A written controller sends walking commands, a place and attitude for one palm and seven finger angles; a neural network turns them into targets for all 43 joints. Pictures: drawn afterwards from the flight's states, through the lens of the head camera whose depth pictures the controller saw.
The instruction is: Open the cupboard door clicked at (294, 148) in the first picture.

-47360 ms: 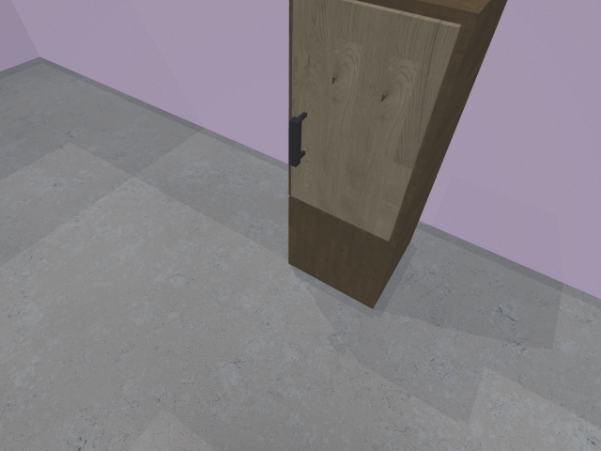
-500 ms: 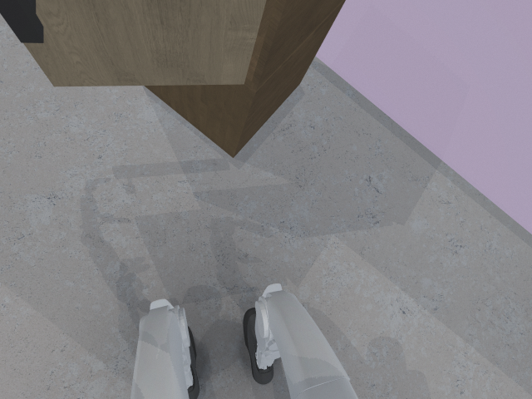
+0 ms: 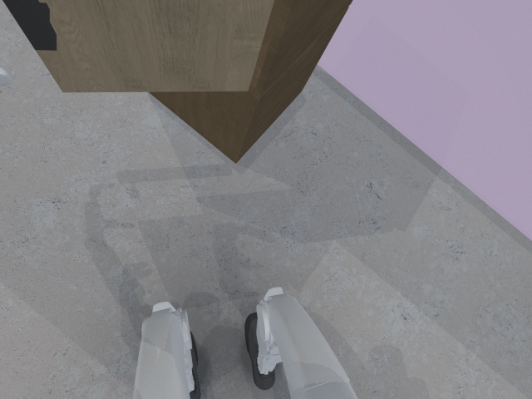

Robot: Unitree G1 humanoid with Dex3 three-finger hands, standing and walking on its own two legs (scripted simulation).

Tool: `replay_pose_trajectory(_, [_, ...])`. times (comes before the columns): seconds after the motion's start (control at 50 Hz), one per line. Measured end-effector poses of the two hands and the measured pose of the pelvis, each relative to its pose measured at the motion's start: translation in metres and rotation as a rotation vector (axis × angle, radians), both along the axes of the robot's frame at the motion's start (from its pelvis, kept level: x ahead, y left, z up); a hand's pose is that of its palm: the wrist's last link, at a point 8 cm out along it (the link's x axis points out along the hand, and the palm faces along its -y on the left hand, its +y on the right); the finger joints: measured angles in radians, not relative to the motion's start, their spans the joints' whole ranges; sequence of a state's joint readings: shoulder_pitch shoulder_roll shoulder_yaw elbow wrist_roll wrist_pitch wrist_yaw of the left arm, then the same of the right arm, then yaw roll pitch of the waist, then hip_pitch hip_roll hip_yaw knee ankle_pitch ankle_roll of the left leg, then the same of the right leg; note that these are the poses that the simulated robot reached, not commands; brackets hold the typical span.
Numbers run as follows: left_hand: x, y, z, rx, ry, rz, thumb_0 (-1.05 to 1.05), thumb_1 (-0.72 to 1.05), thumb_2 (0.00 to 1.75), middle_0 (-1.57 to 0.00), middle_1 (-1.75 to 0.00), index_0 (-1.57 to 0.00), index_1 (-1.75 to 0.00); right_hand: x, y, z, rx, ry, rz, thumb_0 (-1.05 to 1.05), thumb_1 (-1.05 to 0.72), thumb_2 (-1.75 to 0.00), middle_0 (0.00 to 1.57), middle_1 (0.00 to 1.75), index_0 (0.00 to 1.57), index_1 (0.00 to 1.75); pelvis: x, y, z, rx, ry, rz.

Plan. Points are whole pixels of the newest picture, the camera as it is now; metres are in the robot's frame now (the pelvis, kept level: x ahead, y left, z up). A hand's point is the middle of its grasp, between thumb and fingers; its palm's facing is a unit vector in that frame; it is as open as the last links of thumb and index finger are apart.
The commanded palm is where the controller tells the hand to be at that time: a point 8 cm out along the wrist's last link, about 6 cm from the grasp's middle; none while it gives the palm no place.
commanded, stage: slide the fingers in behind the handle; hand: left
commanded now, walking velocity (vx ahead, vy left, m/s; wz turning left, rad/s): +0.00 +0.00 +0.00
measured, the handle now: out of the picture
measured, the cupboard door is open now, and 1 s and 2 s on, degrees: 47 46 46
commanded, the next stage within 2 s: close the thumb around the handle in 1.68 s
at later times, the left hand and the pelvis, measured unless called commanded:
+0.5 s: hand out of the picture +0.57 +0.26 +0.06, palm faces +0.05 -1.00 -0.02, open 14.0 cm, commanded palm +0.56 +0.26 +0.05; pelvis +0.00 +0.00 +0.00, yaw +0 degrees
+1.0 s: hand (6, 18) +0.57 +0.24 +0.06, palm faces +0.07 -1.00 -0.01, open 13.9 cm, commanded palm +0.56 +0.24 +0.05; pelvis +0.00 -0.01 +0.00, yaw +1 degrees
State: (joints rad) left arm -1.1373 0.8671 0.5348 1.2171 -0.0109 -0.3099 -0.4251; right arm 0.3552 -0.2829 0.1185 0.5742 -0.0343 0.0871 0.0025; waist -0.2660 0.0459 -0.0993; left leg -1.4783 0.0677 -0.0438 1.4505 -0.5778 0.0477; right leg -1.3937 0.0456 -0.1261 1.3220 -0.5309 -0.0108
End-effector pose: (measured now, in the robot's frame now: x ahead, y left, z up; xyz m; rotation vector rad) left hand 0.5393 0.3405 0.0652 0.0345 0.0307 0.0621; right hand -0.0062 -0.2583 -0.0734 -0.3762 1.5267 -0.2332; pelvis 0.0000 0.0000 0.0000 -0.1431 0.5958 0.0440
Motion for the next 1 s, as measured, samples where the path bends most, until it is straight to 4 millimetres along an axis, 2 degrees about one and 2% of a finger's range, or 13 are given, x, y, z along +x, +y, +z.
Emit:
replay_pose_trajectory(0.18, [0.0,-0.002,-0.001,-0.008,0.001,-0.01,-0.02,-0.49,0.3,-0.3,-1.2,-0.3,-1.2,-0.006,0.002,-0.001,0.006,0.014,-0.008,0.0,-0.9,-0.9,0.2,0.3,0.2,0.29,-0.001,-0.001,-0.001,-0.002,0.002,0.0])
replay_pose_trajectory(0.44, [0.005,-0.025,-0.002,-0.018,0.005,-0.013,-0.02,-0.5,0.3,-0.3,-1.2,-0.3,-1.2,-0.007,-0.001,0.002,0.005,-0.003,-0.01,0.0,-0.9,-0.9,0.2,0.3,0.2,0.29,-0.002,-0.003,0.001,0.002,-0.005,0.001])
replay_pose_trajectory(0.82, [0.006,-0.045,-0.004,-0.018,0.005,-0.011,-0.02,-0.5,0.3,-0.3,-1.2,-0.3,-1.2,-0.007,-0.002,-0.003,0.03,-0.006,-0.02,0.0,-0.9,-0.9,0.2,0.3,0.2,0.29,-0.001,-0.006,0.002,0.014,-0.007,-0.002])
replay_pose_trajectory(1.0, [0.007,-0.047,-0.005,-0.022,-0.004,0.009,-0.02,-0.49,0.3,-0.3,-1.2,-0.31,-1.22,-0.006,-0.005,-0.005,0.03,0.004,-0.009,0.0,-0.9,-0.9,0.2,0.3,0.2,0.29,-0.001,-0.008,0.0,0.014,-0.003,0.004])
